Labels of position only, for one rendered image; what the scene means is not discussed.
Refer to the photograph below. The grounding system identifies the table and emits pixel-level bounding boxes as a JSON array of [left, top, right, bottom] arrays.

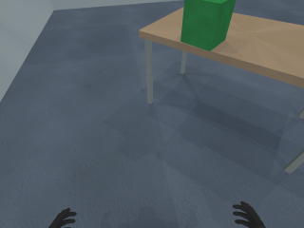
[[138, 8, 304, 174]]

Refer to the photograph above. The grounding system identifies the carton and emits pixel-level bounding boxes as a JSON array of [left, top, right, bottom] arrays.
[[180, 0, 237, 51]]

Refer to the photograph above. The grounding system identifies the right robot hand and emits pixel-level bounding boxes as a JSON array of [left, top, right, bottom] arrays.
[[233, 201, 266, 228]]

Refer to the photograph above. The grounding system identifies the left robot hand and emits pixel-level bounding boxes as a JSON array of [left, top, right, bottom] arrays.
[[48, 208, 77, 228]]

